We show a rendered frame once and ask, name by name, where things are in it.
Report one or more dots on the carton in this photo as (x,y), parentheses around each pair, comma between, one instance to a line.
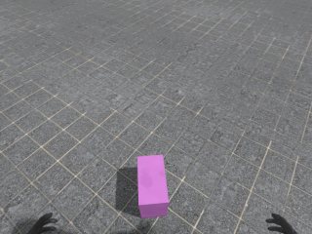
(153,199)

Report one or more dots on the robot left hand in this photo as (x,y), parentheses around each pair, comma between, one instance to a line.
(38,228)

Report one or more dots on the robot right hand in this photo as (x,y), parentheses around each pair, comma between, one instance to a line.
(279,220)

